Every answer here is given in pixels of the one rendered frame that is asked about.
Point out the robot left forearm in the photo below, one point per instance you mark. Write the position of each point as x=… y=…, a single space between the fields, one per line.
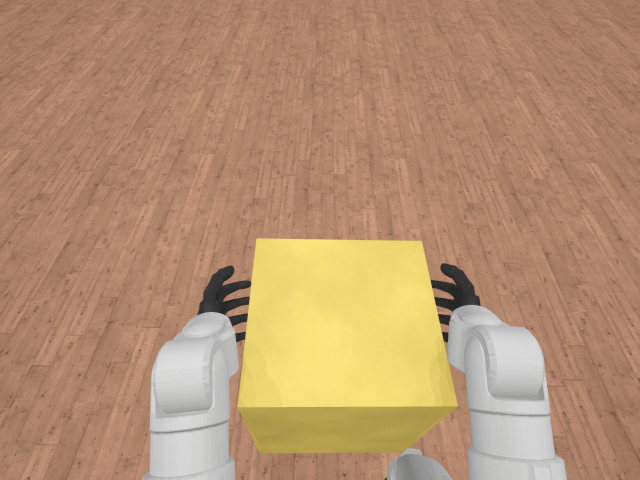
x=189 y=403

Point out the robot right shin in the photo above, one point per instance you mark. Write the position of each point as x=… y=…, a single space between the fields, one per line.
x=411 y=451

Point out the right robot hand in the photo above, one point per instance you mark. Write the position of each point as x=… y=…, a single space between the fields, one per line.
x=463 y=293

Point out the robot right thigh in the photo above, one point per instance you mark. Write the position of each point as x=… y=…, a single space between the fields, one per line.
x=416 y=467

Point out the carton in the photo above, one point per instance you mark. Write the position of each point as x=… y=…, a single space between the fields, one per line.
x=343 y=351

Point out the robot right forearm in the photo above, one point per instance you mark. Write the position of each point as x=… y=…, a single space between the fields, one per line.
x=507 y=392

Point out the left robot hand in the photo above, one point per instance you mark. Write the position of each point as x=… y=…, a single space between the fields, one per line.
x=215 y=293

